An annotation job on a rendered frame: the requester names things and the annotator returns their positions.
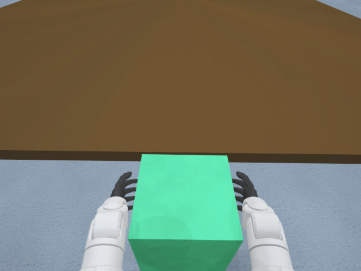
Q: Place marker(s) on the carton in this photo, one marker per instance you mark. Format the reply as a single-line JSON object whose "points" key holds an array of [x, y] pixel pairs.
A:
{"points": [[185, 215]]}

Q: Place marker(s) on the left robot forearm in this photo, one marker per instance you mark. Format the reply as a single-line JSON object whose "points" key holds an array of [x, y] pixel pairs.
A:
{"points": [[105, 244]]}

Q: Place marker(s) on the right robot hand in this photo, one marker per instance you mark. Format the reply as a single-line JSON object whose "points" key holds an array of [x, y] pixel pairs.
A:
{"points": [[247, 191]]}

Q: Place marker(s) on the left robot hand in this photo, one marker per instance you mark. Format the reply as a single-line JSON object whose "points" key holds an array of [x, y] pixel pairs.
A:
{"points": [[120, 190]]}

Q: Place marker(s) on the right robot forearm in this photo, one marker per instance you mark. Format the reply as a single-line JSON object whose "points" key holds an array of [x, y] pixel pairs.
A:
{"points": [[267, 244]]}

